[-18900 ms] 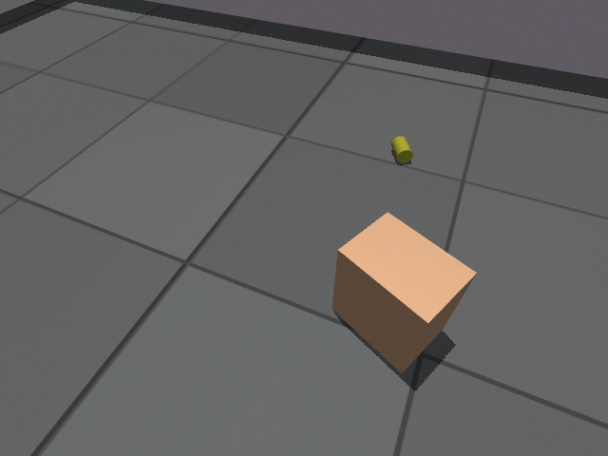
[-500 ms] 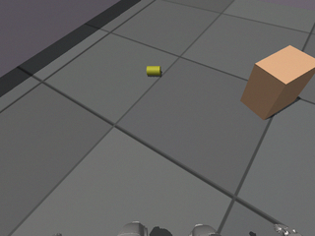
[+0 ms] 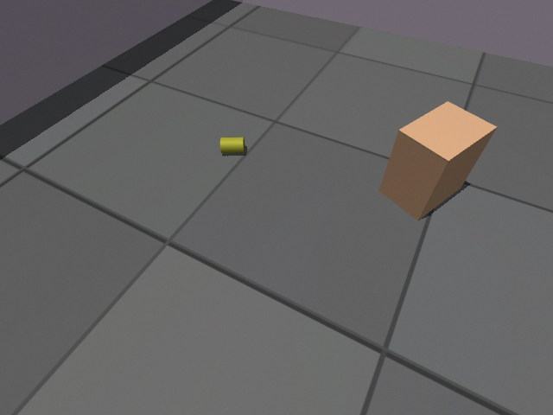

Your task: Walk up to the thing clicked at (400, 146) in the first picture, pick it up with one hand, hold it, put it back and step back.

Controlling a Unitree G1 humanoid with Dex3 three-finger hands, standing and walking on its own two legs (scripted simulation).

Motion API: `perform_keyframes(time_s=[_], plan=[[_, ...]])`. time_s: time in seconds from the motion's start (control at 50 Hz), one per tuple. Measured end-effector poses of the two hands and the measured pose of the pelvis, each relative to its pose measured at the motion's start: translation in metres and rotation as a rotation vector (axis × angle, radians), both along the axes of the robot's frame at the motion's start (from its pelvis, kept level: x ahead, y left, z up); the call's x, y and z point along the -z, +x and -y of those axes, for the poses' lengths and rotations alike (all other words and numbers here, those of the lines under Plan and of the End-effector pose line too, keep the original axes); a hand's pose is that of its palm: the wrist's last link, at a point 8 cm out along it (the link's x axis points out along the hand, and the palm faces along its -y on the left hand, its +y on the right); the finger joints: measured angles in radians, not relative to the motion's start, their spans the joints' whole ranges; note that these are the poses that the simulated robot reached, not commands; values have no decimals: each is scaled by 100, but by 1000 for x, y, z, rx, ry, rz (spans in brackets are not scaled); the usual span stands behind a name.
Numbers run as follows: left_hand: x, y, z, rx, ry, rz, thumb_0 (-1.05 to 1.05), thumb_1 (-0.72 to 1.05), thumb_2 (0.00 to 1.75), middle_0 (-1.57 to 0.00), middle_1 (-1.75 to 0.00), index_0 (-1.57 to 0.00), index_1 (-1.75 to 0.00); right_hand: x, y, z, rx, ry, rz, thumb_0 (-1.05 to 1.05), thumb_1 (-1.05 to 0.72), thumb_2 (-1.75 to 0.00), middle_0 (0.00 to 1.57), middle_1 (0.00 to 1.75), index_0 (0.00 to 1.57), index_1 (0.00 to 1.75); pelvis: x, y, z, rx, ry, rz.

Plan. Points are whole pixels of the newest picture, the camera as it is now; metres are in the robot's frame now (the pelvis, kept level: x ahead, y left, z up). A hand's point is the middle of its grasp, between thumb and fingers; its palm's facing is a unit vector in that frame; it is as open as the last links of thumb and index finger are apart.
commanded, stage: walk up
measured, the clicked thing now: (232, 145) +1.50 +0.21 -0.71
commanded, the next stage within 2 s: stand in 0.42 s
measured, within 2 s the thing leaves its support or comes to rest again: neither
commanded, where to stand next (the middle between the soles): +0.07 -0.01 m, yaw +0 degrees
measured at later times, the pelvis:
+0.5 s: pelvis +0.00 +0.00 +0.02, yaw -2 degrees
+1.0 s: pelvis +0.00 +0.01 +0.03, yaw +0 degrees
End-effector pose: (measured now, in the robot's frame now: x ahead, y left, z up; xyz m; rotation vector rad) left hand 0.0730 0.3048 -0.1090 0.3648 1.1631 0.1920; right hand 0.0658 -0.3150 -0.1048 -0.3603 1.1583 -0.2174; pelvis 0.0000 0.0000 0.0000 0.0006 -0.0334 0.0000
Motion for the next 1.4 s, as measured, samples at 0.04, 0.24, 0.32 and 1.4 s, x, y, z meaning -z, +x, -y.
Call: perform_keyframes(time_s=[0.04, 0.24, 0.32, 1.4], plan=[[-2, 2, 2, 3, -2, 6, 1, 91, 90, -21, -30, -20, -30, 1, 1, -2, -1, 11, 1, 1, -90, -89, 20, 30, 21, 30, -2, 0, 1, 5, -5, 5], [-15, 14, 9, 26, -1, 14, 0, 91, 90, -20, -30, -20, -30, 0, 12, -8, 13, 59, 26, 1, -90, -89, 21, 30, 21, 30, -11, -5, 4, 28, 9, 9], [-18, 18, 12, 35, -2, 5, 0, 91, 90, -20, -30, -20, -30, 0, 9, -8, 30, 65, 14, 0, -90, -89, 20, 30, 21, 30, -14, -4, 2, 36, 10, 4], [-17, -8, -2, -36, -37, -68, 0, 91, 90, -20, -30, -20, -30, -14, 13, -30, 20, 54, -59, 0, -90, -89, 20, 30, 21, 30, -29, 3, -13, -13, 2, 8]])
